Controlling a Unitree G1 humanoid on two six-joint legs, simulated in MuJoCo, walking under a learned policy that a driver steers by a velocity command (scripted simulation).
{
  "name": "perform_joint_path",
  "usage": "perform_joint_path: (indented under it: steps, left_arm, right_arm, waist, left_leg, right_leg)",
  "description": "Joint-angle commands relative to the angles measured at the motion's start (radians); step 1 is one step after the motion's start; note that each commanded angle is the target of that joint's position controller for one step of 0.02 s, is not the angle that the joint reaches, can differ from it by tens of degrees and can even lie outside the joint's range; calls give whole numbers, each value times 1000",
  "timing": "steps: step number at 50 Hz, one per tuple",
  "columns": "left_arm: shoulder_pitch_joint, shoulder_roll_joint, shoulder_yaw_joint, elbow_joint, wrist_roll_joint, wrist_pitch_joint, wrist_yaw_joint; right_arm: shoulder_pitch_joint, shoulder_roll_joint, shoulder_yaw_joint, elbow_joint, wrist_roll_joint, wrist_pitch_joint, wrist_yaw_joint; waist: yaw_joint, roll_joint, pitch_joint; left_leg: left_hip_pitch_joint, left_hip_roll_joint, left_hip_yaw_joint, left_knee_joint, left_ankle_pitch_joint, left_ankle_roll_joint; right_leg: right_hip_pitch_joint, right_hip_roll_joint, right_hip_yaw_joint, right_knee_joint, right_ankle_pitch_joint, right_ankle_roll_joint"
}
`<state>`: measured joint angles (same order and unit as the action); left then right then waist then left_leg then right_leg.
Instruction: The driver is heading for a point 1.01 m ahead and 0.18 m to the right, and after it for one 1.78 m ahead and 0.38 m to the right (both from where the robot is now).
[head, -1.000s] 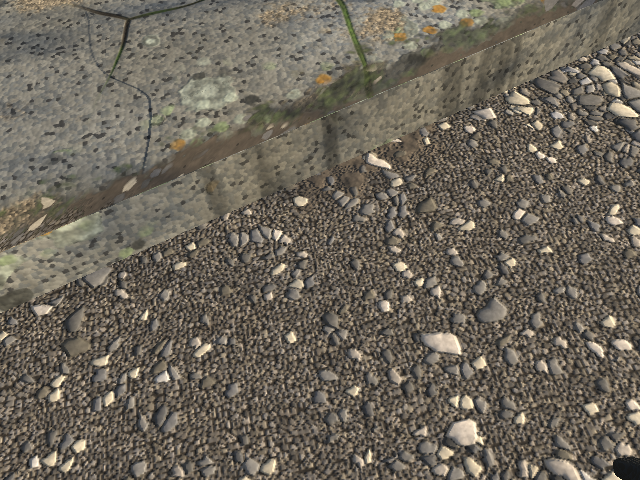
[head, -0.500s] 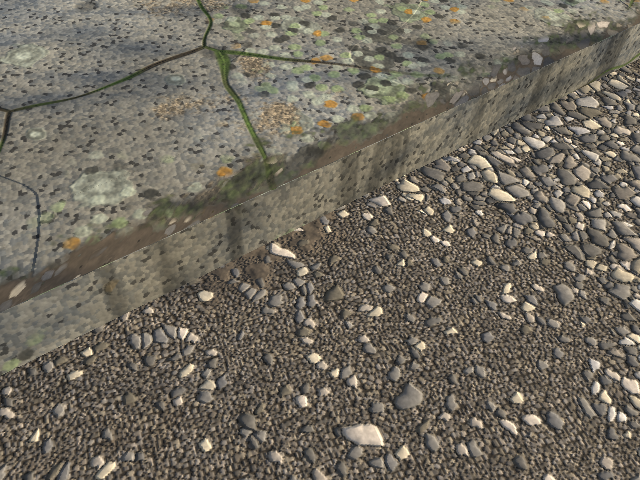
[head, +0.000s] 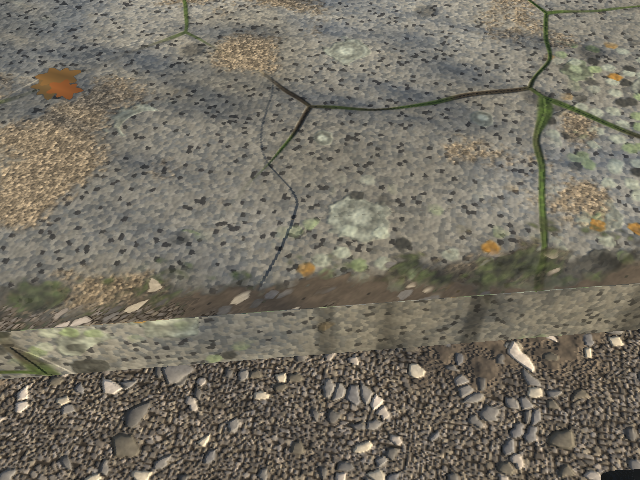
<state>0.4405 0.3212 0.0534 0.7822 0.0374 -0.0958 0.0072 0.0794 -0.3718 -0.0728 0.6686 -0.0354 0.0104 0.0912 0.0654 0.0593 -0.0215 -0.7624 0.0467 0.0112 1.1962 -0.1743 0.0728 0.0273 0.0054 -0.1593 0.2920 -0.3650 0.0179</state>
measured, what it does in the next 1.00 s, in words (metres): climbs, turning right: left foot, then right foot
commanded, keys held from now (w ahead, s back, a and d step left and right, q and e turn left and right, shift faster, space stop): w+q+shift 0.08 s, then w+e+shift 0.92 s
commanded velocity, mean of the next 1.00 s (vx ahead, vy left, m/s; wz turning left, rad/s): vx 0.99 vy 0.00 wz -0.39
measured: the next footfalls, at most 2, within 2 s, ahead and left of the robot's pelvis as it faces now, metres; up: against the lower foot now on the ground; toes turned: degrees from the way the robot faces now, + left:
left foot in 0.18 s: +0.33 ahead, +0.10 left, +0.00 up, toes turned +12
right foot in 0.62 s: +0.67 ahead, +0.02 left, +0.00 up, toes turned -7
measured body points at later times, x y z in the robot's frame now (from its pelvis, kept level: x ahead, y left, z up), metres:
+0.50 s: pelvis +0.43 +0.06 +0.00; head +0.46 +0.06 +0.45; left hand +0.56 +0.32 -0.12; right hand +0.45 -0.21 -0.13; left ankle +0.30 +0.09 -0.73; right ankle +0.62 -0.06 -0.66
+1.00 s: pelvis +0.88 +0.05 +0.06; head +0.90 +0.03 +0.51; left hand +0.96 +0.30 -0.07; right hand +1.08 -0.20 +0.05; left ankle +1.02 +0.13 -0.55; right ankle +0.67 +0.03 -0.62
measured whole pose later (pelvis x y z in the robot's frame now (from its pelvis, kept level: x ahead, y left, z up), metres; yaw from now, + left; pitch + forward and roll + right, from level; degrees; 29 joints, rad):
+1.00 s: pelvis +0.88 +0.05 +0.06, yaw -26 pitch +4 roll +2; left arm 0.48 0.24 0.09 0.89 -0.01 -0.12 -0.03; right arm -0.06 -0.07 0.11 0.43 -0.04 -0.05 -0.02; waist 0.04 -0.03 -0.01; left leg -0.88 0.04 0.05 1.34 -0.57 0.03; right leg -0.16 0.13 0.24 0.85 0.00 -0.18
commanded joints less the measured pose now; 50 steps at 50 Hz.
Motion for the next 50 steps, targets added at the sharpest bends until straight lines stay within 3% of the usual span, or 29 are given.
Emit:
perform_joint_path:
  steps: [1, 5, 7, 8, 9, 10, 11, 13, 15, 18, 23, 24, 28, 30, 31, 32, 33, 34, 36, 38, 40, 42, 43, 44, 45, 47, 48, 49, 50]
  left_arm:
    - [-64, 46, -3, -30, -1, -32, -4]
    - [25, 134, 12, 27, -2, -36, 8]
    - [10, 200, 19, 43, -1, -12, 17]
    - [-48, 214, 17, 31, -4, 0, 18]
    - [-43, 154, 7, 23, 1, 7, 8]
    - [114, 14, -29, -35, -41, 1, -7]
    - [-42, 133, -6, -57, -53, -7, -4]
    - [-79, 86, -18, -42, -52, -2, -12]
    - [4, 41, -27, 23, -22, 42, -29]
    - [-59, -1, -27, 38, -15, 75, -48]
    - [-296, -35, -40, -33, -39, 52, -62]
    - [-257, -55, -49, -23, -34, 59, -57]
    - [4, 45, -17, 13, -19, 100, -26]
    - [355, 146, 43, 102, -16, 96, -23]
    - [394, 111, 58, 147, -53, 88, -25]
    - [231, 136, 46, 152, -19, 87, -22]
    - [140, 88, 19, 100, 0, 80, -13]
    - [89, 83, 22, 69, 8, 88, 6]
    - [41, 73, 13, 59, -4, 65, 19]
    - [82, 48, -6, 87, 5, 23, 9]
    - [143, 32, -9, 145, 1, -11, -6]
    - [86, 17, -13, 138, -21, -4, -4]
    - [45, -4, -13, 105, -35, -2, 10]
    - [-8, 4, -8, 87, -60, -2, 18]
    - [18, 77, 15, 58, -83, -8, 18]
    - [-29, 307, 109, 11, -64, -30, 8]
    - [-123, 268, 126, -16, -55, -59, -13]
    - [-263, 76, 92, -75, -40, -99, -53]
    - [-224, -99, 55, -183, -16, -102, -80]
  right_arm:
    - [-148, 17, 36, -129, 1, -11, 23]
    - [-193, 32, 62, -138, -7, -17, 28]
    - [76, -27, 40, -48, -19, -25, -1]
    - [310, -83, 11, 30, -18, -27, -24]
    - [388, -167, -22, 70, -26, -24, -51]
    - [310, -253, -33, 28, -42, -34, -65]
    - [340, -215, -39, 13, -25, -27, -76]
    - [220, -105, -12, 62, -21, -60, -89]
    - [166, -40, 10, 79, -10, -95, -88]
    - [193, 8, 21, 119, 9, -138, -73]
    - [182, 37, 39, 127, 19, -160, -73]
    - [199, 28, 43, 131, 15, -159, -82]
    - [55, -63, 25, 82, 5, -146, -145]
    - [-116, -95, 12, 32, 46, -113, -127]
    - [-276, -37, 21, 14, 59, -100, -106]
    - [-187, 129, 72, -89, 0, -121, -88]
    - [-17, 200, 103, -140, -22, -135, -80]
    - [71, 187, 121, -158, -24, -146, -73]
    - [-47, 165, 132, -186, -84, -127, -59]
    - [-192, 230, 151, -263, -51, -73, -76]
    - [-394, 296, 175, -383, -56, -57, -113]
    - [-463, 247, 185, -437, -28, -67, -114]
    - [-455, 209, 168, -447, -18, -65, -111]
    - [-388, 236, 177, -438, -7, -58, -120]
    - [-269, 238, 167, -401, 14, -59, -134]
    - [104, 118, 86, -302, 10, -34, -140]
    - [289, 17, 31, -260, 7, -55, -128]
    - [424, -87, 0, -180, -9, -65, -124]
    - [279, -101, -7, -149, -7, -47, -136]
  waist:
    - [-50, -140, 180]
    - [-66, -127, 126]
    - [-217, -189, -24]
    - [-336, -195, -114]
    - [-323, -93, -186]
    - [-142, 181, -353]
    - [-257, 6, -412]
    - [-128, -97, -36]
    - [-38, -93, 30]
    - [-22, -53, 106]
    - [-45, -9, 139]
    - [-34, 35, 70]
    - [173, 89, -86]
    - [379, 7, -182]
    - [450, -319, -13]
    - [155, -430, 128]
    - [-10, -253, -64]
    - [-76, -169, -96]
    - [-101, 17, 48]
    - [-79, -31, 146]
    - [-59, -23, 199]
    - [-55, 12, 245]
    - [-54, 24, 197]
    - [-87, -6, 79]
    - [-115, -48, -85]
    - [-296, -191, -443]
    - [-382, -174, -477]
    - [-396, 180, -451]
    - [-230, 432, -380]
  left_leg:
    - [-95, 36, 27, -151, 98, 8]
    - [255, -102, 192, -419, 91, 90]
    - [581, -170, 119, -465, -10, 136]
    - [837, -158, 50, -561, -19, 165]
    - [1081, -24, -115, -572, -156, 175]
    - [1319, 338, -638, -656, -196, 231]
    - [1246, 331, -735, -834, -335, 218]
    - [820, 274, -463, -937, -180, 177]
    - [601, 201, -257, -1008, -54, 124]
    - [544, 144, -65, -1072, 193, 48]
    - [561, 20, 231, -1072, 690, -59]
    - [643, 37, 257, -1028, 910, -64]
    - [767, 180, 242, -690, 1559, -74]
    - [556, 150, 211, -85, 1351, -35]
    - [279, -129, 254, 508, 204, -42]
    - [-100, -193, 109, 859, -214, -70]
    - [-209, -143, -69, 884, -166, -63]
    - [-277, -130, -93, 888, -149, -47]
    - [-462, -65, -92, 1001, -215, -36]
    - [-624, -62, 0, 1290, -338, -44]
    - [-768, -8, -58, 1360, -459, 0]
    - [-449, 43, 65, 770, -416, -14]
    - [-150, 56, 115, 566, -304, -29]
    - [209, 32, 152, 391, -237, -23]
    - [472, -59, 166, 253, -245, -19]
    - [615, -113, 19, 112, -437, -11]
    - [651, -52, -129, -118, -603, 32]
    - [729, 128, -496, -399, -769, 90]
    - [740, 299, -1109, -873, -600, 138]
  right_leg:
    - [-78, -229, 32, -199, 434, -66]
    - [-64, -225, -82, -103, 1224, -40]
    - [-69, -278, -53, 196, 1461, -72]
    - [-157, -272, -48, 470, 1404, -96]
    - [-379, -162, -34, 892, 626, -93]
    - [-718, -42, 93, 1280, -185, -78]
    - [-781, -9, 262, 1321, -36, -101]
    - [-750, -101, 232, 1153, 122, -87]
    - [-601, -143, 246, 1060, 139, -66]
    - [-636, -158, 230, 965, 201, -61]
    - [-616, -72, 62, 608, 491, -95]
    - [-559, -30, -6, 638, 466, -113]
    - [-325, 7, -20, 659, 318, -221]
    - [100, 25, 62, 374, 414, -300]
    - [164, 1, 112, 18, 664, -335]
    - [113, -34, 337, 284, 1146, -352]
    - [225, -112, 616, 248, 1056, -414]
    - [166, -204, 850, 56, 512, -449]
    - [-56, -204, 881, -36, -13, -409]
    - [-260, -175, 799, -87, -30, -399]
    - [-343, -158, 753, -101, -61, -325]
    - [-602, -64, 613, -347, 46, -307]
    - [-693, -57, 554, -426, 318, -309]
    - [-763, -34, 446, -430, 673, -298]
    - [-655, -33, 406, -258, 1264, -294]
    - [-244, -116, 456, 270, 2061, -270]
    - [-203, -87, 476, 623, 1950, -244]
    - [-408, 76, 418, 1085, 950, -220]
    - [-775, 197, 413, 1463, 258, -173]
